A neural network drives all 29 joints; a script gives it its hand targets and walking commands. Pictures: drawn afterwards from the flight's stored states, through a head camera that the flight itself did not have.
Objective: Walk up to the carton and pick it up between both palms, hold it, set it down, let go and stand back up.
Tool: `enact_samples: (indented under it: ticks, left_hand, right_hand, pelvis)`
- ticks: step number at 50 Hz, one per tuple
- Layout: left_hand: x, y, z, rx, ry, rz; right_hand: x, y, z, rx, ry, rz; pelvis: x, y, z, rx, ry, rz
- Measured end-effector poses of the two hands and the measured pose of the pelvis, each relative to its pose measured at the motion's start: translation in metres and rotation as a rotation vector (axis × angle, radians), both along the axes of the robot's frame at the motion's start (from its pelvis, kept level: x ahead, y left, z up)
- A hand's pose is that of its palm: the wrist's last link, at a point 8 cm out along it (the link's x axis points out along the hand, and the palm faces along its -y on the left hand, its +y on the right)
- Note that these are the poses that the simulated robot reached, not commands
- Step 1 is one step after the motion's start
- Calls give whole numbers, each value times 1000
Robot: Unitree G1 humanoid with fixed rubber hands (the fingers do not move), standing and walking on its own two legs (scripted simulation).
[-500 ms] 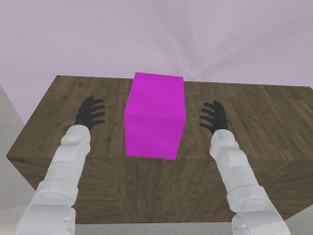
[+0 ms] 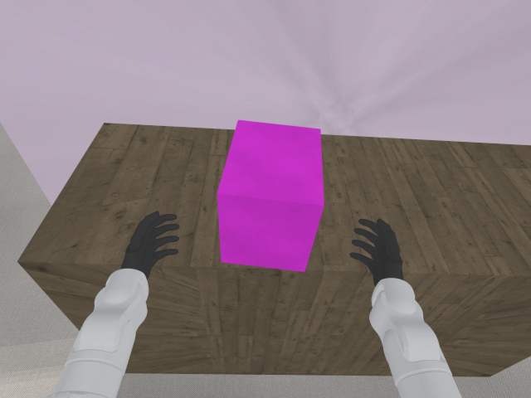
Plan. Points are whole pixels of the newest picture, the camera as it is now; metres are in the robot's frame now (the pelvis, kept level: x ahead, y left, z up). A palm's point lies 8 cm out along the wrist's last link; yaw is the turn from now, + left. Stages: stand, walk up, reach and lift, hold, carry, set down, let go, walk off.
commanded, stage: set down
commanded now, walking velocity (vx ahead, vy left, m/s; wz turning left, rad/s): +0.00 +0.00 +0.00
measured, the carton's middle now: (271, 195) +0.49 +0.02 +0.02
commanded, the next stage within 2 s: none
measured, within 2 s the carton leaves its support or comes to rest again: neither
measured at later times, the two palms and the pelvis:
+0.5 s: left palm (134, 312) +0.24 +0.21 +0.01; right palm (388, 319) +0.25 -0.16 +0.02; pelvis +0.01 +0.00 +0.00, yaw -1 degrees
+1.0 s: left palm (120, 358) +0.18 +0.22 -0.03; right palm (393, 373) +0.19 -0.18 -0.03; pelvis +0.03 +0.00 +0.00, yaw -2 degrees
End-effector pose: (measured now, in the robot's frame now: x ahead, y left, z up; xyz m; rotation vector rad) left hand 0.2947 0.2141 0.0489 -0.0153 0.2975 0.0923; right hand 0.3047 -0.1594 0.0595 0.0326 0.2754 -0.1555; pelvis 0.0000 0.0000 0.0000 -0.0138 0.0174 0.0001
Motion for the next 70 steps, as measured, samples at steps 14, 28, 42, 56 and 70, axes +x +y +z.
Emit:
enact_samples:
  ticks: [14,28,42,56,70]
  left_hand:
    - [-28,-2,-16,10,12,-8]
    - [-66,-2,-46,23,143,-5]
    - [-99,5,-71,52,355,1]
    - [-114,8,-86,72,494,-4]
    - [-126,9,-110,77,651,4]
  right_hand:
    - [-27,0,-17,11,9,24]
    - [-63,-9,-46,-6,126,6]
    - [-99,-10,-75,-8,321,17]
    - [-123,-19,-96,-16,446,3]
    - [-143,-24,-120,-14,588,-2]
  pelvis:
    - [8,3,2,-1,-7,-8]
    - [15,3,2,1,-19,-13]
    - [24,1,2,3,-31,-24]
    - [29,1,2,4,-30,-36]
    - [26,-2,2,6,-34,-42]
